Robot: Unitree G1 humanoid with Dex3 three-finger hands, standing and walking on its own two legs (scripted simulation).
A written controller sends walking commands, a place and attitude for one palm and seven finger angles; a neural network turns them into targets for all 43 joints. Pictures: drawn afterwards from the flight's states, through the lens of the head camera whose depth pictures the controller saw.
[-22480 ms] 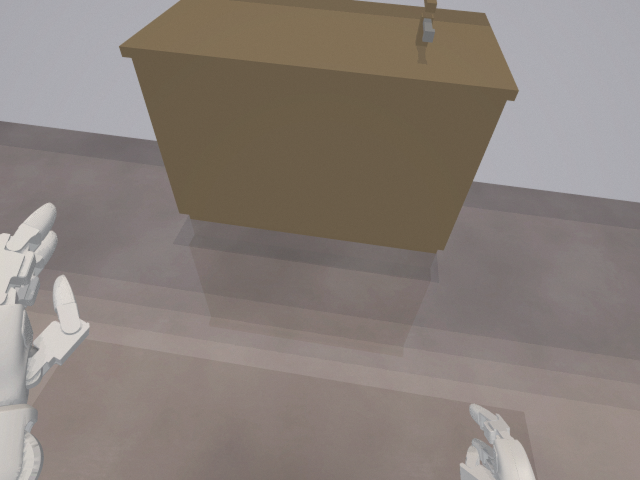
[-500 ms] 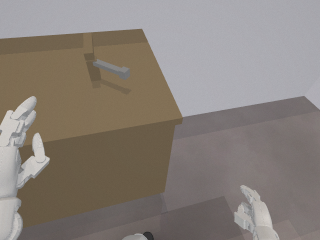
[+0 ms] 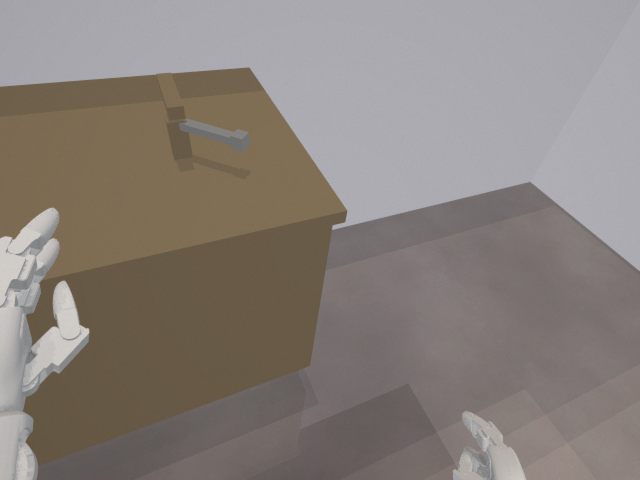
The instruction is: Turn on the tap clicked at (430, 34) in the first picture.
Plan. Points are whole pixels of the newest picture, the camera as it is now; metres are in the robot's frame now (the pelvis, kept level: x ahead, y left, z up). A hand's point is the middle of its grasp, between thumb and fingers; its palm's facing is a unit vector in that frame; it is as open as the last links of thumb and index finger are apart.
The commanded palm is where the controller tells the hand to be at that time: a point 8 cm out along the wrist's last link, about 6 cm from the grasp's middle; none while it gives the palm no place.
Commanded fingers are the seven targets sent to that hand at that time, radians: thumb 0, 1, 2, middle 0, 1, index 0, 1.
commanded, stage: stop stepping back and stand still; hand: left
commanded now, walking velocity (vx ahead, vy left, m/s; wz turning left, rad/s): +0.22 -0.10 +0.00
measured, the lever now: (240, 140) +0.67 +0.19 +0.07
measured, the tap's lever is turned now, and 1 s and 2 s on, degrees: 47 47 47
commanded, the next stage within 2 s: stand and check the lever's angle in 0.42 s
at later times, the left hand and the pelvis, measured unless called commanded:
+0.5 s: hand (48, 353) +0.19 +0.26 +0.15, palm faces +0.38 -0.85 -0.36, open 7.4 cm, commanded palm +0.13 +0.29 +0.16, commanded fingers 0.00 0.90 0.90 -0.20 -0.30 -0.20 -0.30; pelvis -0.04 +0.02 -0.02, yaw -2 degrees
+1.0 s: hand (54, 337) +0.21 +0.26 +0.15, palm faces +0.39 -0.84 -0.37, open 7.4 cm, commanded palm +0.16 +0.30 +0.16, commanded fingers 0.00 0.90 0.90 -0.20 -0.30 -0.20 -0.30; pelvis -0.01 +0.03 -0.02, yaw -1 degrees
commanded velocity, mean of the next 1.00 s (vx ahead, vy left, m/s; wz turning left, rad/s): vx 0.11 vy -0.04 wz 0.01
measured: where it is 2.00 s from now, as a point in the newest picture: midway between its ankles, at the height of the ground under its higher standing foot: outside the picture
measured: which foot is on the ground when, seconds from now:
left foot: down 0.00-0.16, up 0.18-0.32, down 0.34-1.00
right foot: up 0.00-0.14, down 0.16-1.00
